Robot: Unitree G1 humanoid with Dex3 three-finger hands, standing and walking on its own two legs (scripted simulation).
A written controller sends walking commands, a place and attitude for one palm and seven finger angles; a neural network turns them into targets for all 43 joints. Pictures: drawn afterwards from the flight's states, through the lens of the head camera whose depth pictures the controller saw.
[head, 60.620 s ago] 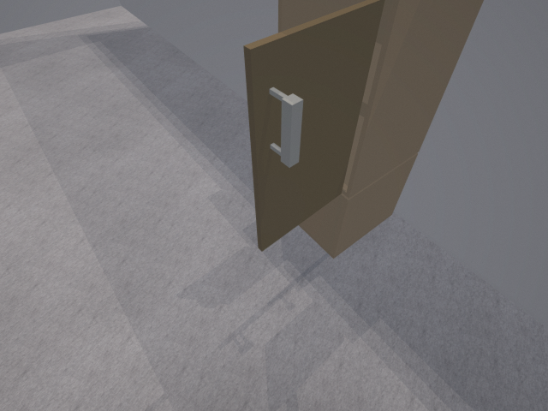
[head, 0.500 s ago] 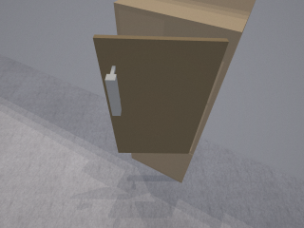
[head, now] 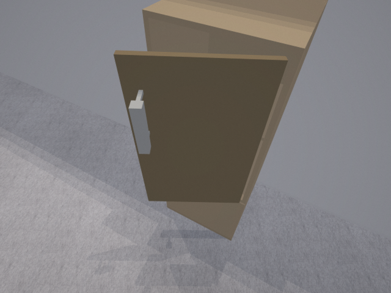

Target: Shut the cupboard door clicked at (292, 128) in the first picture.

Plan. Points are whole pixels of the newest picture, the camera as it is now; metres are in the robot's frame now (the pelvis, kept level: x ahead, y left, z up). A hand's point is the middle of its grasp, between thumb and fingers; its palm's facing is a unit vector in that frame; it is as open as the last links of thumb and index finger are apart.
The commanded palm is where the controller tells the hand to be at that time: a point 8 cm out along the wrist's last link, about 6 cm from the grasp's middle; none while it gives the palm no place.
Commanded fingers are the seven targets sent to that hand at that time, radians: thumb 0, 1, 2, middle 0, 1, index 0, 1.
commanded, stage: raise the hand and make a fist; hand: left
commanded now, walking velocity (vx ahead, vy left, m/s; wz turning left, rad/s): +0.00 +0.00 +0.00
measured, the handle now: (142, 122) +0.46 +0.16 +0.09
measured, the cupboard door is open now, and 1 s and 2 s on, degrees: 27 27 27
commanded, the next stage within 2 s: bring the fist close to the handle in 1.94 s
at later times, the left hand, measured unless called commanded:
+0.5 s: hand out of the picture +0.12 +0.17 -0.05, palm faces +0.18 -0.98 -0.02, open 5.9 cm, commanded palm +0.11 +0.22 -0.02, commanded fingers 0.00 0.90 0.90 -0.64 -0.78 -0.64 -0.78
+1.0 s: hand (105, 259) +0.17 +0.18 +0.02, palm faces +0.07 -1.00 -0.03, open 3.6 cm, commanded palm +0.14 +0.23 +0.04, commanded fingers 0.00 0.90 0.90 -1.10 -1.28 -1.10 -1.28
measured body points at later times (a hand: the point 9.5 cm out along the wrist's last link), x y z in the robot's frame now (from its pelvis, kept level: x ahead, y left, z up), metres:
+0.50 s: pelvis -0.04 -0.05 -0.09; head +0.00 -0.04 +0.36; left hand +0.10 +0.22 -0.04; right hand +0.22 -0.28 -0.11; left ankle -0.01 +0.07 -0.74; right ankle +0.00 -0.14 -0.74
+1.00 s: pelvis -0.02 -0.03 -0.05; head +0.02 -0.02 +0.39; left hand +0.16 +0.23 +0.02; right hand +0.15 -0.26 -0.13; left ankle -0.01 +0.07 -0.74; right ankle +0.00 -0.14 -0.74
